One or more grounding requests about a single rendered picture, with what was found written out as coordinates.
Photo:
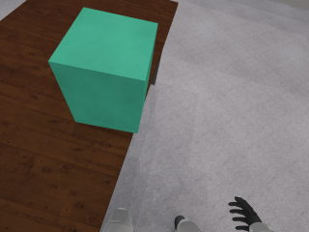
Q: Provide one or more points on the table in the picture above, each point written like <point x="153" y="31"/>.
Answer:
<point x="58" y="175"/>

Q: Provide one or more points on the right robot hand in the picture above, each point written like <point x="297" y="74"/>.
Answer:
<point x="247" y="211"/>

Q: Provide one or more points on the carton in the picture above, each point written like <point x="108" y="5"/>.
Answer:
<point x="103" y="66"/>

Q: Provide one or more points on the right robot foot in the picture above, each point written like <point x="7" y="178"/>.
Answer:
<point x="177" y="221"/>

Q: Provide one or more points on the right robot thigh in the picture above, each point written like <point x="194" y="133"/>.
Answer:
<point x="188" y="226"/>

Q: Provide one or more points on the right robot forearm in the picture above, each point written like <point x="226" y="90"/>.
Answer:
<point x="259" y="227"/>

